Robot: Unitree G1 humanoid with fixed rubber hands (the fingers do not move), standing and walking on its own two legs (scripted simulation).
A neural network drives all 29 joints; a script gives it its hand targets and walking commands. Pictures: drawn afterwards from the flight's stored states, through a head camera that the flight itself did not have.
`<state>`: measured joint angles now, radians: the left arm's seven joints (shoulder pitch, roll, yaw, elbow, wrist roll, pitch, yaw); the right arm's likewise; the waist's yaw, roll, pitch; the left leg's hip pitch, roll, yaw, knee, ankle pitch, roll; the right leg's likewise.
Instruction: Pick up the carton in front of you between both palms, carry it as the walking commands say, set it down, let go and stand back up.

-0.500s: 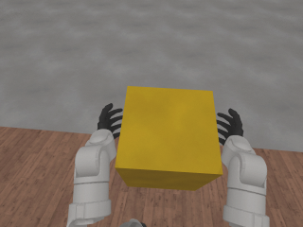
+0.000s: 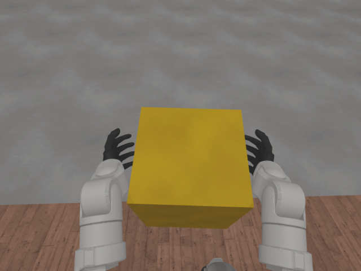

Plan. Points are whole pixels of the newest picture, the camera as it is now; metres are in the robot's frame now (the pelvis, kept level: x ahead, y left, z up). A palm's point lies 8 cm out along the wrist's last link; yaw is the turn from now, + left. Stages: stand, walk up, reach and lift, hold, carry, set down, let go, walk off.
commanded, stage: carry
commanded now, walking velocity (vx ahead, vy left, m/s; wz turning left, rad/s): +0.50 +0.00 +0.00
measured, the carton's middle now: (188, 174) +0.34 -0.02 +0.02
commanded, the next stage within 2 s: none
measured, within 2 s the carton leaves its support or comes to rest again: neither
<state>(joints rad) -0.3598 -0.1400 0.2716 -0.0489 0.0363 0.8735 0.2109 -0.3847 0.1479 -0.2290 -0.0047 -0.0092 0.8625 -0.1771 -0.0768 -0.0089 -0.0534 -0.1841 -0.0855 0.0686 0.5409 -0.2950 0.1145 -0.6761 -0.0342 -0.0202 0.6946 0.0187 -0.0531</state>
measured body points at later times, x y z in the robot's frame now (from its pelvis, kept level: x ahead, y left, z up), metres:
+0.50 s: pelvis +0.29 -0.03 -0.04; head +0.33 -0.04 +0.40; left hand +0.63 +0.14 +0.03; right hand +0.64 -0.18 +0.02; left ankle +0.42 +0.12 -0.73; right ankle +0.21 -0.07 -0.77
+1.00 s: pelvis +0.60 +0.01 -0.09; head +0.63 +0.02 +0.36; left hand +0.95 +0.15 -0.02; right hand +0.93 -0.16 -0.02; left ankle +0.53 +0.05 -0.82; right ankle +0.70 -0.15 -0.76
